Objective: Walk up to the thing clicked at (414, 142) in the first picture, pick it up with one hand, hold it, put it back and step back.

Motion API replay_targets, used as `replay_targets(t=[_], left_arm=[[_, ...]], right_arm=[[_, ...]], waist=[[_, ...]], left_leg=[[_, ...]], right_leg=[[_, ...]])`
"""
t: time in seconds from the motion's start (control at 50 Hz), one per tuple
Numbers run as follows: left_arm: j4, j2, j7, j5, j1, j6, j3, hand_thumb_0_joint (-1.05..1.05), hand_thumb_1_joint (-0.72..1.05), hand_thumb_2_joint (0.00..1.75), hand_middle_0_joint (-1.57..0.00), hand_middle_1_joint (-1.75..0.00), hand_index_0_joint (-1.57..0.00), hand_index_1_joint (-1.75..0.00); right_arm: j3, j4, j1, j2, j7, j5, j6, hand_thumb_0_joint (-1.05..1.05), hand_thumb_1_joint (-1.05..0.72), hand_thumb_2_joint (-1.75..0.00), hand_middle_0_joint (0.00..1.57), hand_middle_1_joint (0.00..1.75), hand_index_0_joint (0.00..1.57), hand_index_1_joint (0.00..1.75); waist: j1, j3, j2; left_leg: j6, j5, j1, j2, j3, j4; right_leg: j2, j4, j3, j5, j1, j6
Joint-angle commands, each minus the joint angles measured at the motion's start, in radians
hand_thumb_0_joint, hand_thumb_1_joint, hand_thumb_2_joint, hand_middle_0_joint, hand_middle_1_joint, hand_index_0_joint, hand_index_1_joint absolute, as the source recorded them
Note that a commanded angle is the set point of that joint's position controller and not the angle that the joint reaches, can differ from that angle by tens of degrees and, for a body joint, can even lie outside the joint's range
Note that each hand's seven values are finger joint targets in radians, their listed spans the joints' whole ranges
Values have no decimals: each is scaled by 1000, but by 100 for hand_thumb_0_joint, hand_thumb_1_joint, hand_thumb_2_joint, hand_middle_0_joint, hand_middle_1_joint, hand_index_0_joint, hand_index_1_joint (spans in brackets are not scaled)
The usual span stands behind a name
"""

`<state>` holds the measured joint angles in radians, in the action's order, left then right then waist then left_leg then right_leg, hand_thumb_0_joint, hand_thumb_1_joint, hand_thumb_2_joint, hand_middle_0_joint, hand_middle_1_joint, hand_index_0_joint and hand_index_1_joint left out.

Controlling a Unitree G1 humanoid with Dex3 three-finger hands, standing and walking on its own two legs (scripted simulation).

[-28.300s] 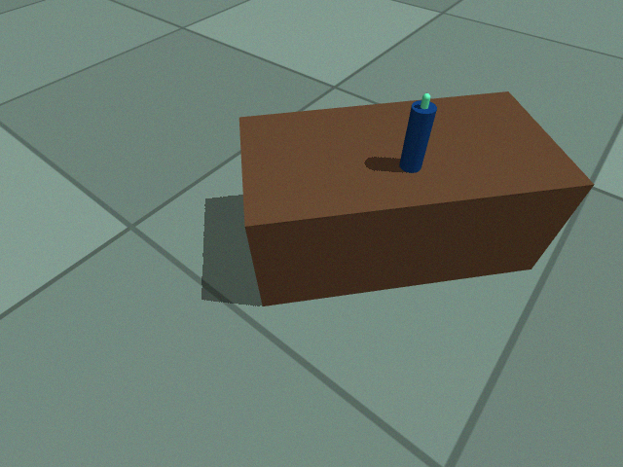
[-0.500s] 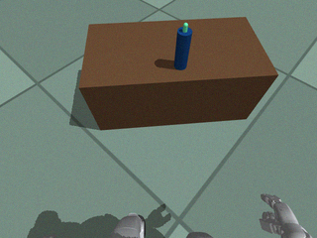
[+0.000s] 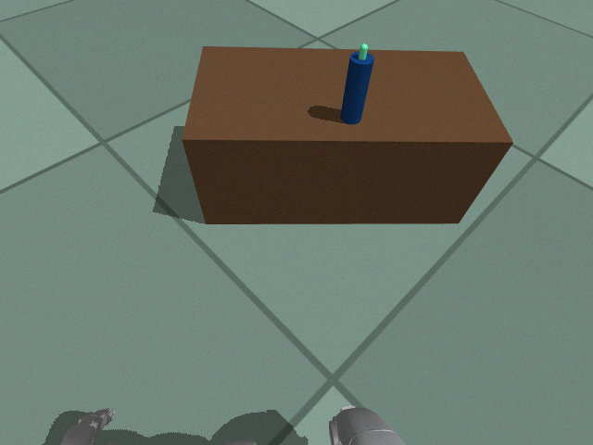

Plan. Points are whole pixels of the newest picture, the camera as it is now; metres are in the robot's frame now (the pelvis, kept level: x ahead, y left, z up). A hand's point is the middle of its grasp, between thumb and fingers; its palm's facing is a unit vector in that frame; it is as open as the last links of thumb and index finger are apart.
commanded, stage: step back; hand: right
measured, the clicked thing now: (357, 84) +1.10 -0.20 -0.19
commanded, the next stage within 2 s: stand in 1.06 s
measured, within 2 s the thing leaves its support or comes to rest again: neither
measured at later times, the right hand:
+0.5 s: hand out of the picture +0.03 -0.25 -0.14, palm faces +0.00 +0.93 -0.37, open 7.3 cm
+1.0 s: hand out of the picture +0.06 -0.26 -0.15, palm faces +0.02 +0.94 -0.34, open 7.3 cm
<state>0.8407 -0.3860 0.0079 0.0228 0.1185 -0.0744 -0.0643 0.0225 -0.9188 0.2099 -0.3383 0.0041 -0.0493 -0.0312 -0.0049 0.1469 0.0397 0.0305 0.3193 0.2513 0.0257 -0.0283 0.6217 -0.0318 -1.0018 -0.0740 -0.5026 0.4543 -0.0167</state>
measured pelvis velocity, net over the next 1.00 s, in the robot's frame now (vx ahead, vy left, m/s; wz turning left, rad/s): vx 0.01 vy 0.00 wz -0.05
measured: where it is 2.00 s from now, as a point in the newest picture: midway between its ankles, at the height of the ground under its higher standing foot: outside the picture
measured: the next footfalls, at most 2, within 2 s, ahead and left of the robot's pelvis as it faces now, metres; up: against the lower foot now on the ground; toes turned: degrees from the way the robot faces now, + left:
right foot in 0.18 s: -0.03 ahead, -0.14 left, +0.00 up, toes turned -1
right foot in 0.74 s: +0.05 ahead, -0.13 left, +0.00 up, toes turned -5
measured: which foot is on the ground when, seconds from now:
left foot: down 0.00-1.00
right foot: up 0.00-0.16, down 0.18-0.46, up 0.48-0.72, down 0.74-1.00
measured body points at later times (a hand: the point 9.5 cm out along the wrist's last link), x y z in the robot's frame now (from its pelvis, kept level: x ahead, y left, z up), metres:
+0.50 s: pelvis -0.04 +0.02 +0.00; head -0.02 +0.02 +0.45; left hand +0.02 +0.33 -0.13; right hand +0.03 -0.30 -0.12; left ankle +0.00 +0.12 -0.73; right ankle -0.07 -0.13 -0.72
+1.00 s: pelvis +0.01 +0.00 +0.01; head +0.02 -0.01 +0.46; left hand +0.14 +0.29 -0.11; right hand +0.06 -0.31 -0.12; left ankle +0.01 +0.12 -0.73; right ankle +0.01 -0.13 -0.73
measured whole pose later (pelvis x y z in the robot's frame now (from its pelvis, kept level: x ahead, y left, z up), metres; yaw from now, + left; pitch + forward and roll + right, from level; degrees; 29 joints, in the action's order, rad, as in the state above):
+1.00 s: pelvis +0.01 +0.00 +0.01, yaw -3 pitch -2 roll +0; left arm 1.03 -0.33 -0.01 0.01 0.07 0.01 -0.03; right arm 0.01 -1.05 0.16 -0.35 0.00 -0.02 0.01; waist 0.00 0.05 -0.01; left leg -0.01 0.30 0.20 -0.01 -0.02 0.53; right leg 0.02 -0.52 0.03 -0.26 0.22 0.01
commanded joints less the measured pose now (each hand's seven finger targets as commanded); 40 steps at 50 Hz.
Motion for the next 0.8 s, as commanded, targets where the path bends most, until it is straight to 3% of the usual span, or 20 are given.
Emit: replay_targets(t=[0.0,0.04,0.08,0.14,0.16,0.18,0.2,0.22,0.28,0.32,0.4,0.42,0.44,0.46,0.48,0.56,0.7,0.74,0.76,0.78], left_arm=[[-26,-194,-6,-9,74,31,-53,0,90,90,-20,-30,-20,-30],[-19,-180,-18,-1,45,50,-47,0,90,90,-20,-30,-20,-30],[-21,-172,-19,4,35,75,-38,0,90,90,-20,-30,-20,-30],[60,-168,1,15,141,108,-45,0,90,90,-20,-30,-20,-30],[80,-215,7,24,186,119,-62,0,90,90,-20,-30,-20,-30],[73,-260,10,37,179,130,-72,0,90,90,-20,-30,-20,-30],[49,-320,11,33,108,128,-82,0,90,90,-20,-30,-20,-30],[25,-325,9,31,25,128,-78,0,90,90,-20,-30,-20,-30],[33,-240,4,18,26,136,-57,0,90,90,-20,-30,-20,-30],[46,-259,-3,17,61,134,-58,0,90,90,-20,-30,-20,-30],[42,-222,-11,11,33,113,-29,0,90,90,-20,-30,-20,-30],[40,-177,-13,9,60,111,-16,0,90,90,-20,-30,-20,-30],[35,-122,-14,-8,75,108,0,0,90,90,-20,-30,-20,-30],[53,-200,-2,-4,63,102,-26,0,90,90,-20,-30,-20,-30],[60,-241,0,-1,61,103,-33,0,90,90,-20,-30,-20,-30],[77,-201,-14,-4,92,105,-30,0,90,90,-20,-30,-20,-30],[129,-170,0,-2,111,109,-35,0,90,90,-20,-30,-20,-30],[123,-246,13,13,104,121,-52,0,90,90,-20,-30,-20,-30],[113,-282,9,2,47,121,-47,0,90,90,-20,-30,-20,-30],[83,-288,3,4,-69,119,-40,0,90,90,-20,-30,-20,-30]], right_arm=[[73,104,-139,-260,24,4,52,0,-90,-90,20,30,20,30],[81,85,-100,-262,12,-1,49,0,-90,-90,20,30,20,30],[91,81,-61,-277,2,-4,43,0,-90,-90,20,30,20,30],[85,79,-69,-264,-5,6,25,0,-90,-90,20,30,20,30],[71,88,-66,-214,-4,12,25,0,-90,-90,20,30,20,30],[55,113,-81,-159,-10,19,31,0,-90,-90,20,30,20,30],[67,112,-137,-198,0,10,31,0,-90,-90,20,30,20,30],[82,89,-115,-239,-1,14,37,0,-90,-90,20,30,20,30],[80,69,-111,-227,-20,23,51,0,-90,-90,20,30,20,30],[77,65,-104,-221,-26,19,58,0,-90,-90,20,30,20,30],[91,14,-14,-211,-19,17,75,0,-90,-90,20,30,20,30],[102,0,30,-239,-11,9,82,0,-90,-90,20,30,20,30],[112,5,35,-299,-6,5,88,0,-90,-90,20,30,20,30],[120,11,37,-356,-9,7,85,0,-90,-90,20,30,20,30],[125,12,15,-362,-9,8,81,0,-90,-90,20,30,20,30],[101,24,-18,-284,-2,12,96,0,-90,-90,20,30,20,30],[65,35,-106,-225,2,36,60,0,-90,-90,20,30,20,30],[40,38,-85,-163,6,48,59,0,-90,-90,20,30,20,30],[40,16,-63,-156,11,46,49,0,-90,-90,20,30,20,30],[53,-20,-12,-191,13,40,45,0,-90,-90,20,30,20,30]], waist=[[56,-105,-164],[8,-95,-201],[-24,-138,-238],[32,-164,-181],[48,-184,-76],[49,-159,104],[74,-92,69],[40,-30,75],[18,-16,82],[36,-34,100],[-17,-101,72],[-28,-141,-36],[-20,-160,-221],[-27,-146,-168],[-19,-98,-137],[17,-101,-156],[62,-168,-145],[56,-207,57],[40,-186,110],[-4,-138,118]], left_leg=[[123,-40,108,-208,-172,-295],[117,193,10,-182,-187,-308],[153,197,-101,-219,-206,-282],[104,46,3,-187,-115,-115],[59,60,132,-142,-76,15],[-6,159,329,-34,-2,153],[-28,234,311,-42,-53,191],[-32,210,187,-78,-89,238],[-27,96,207,-62,-35,151],[-34,78,134,-52,8,92],[-20,-15,-149,-16,34,-194],[-1,-1,-241,-102,-98,-254],[84,131,-282,-291,-409,-364],[189,299,-161,-383,-516,-390],[218,352,-74,-392,-514,-408],[136,-49,-107,-277,-267,-329],[57,-169,100,-182,-92,-144],[-11,-105,194,-77,-35,25],[-34,127,114,-23,-24,68],[-41,184,0,-53,-9,98]], right_leg=[[-16,-53,-50,72,-92,-7],[10,181,-5,32,-84,19],[23,376,46,-42,-99,20],[5,735,50,167,-351,-21],[74,733,-108,168,-477,-46],[242,755,-378,147,-534,-95],[378,768,-482,-55,-317,-204],[405,766,-483,-121,-134,-232],[263,741,-248,17,-222,-160],[245,727,-222,-10,-187,-151],[179,541,-79,179,-100,-93],[135,401,-30,223,-41,-67],[18,219,61,78,88,-15],[40,111,25,-69,55,-14],[64,78,-4,-80,26,-19],[94,159,8,28,8,-16],[34,578,104,316,-389,-8],[213,655,-168,386,-467,-63],[347,709,-295,280,-298,-157],[374,697,-301,190,-137,-202]])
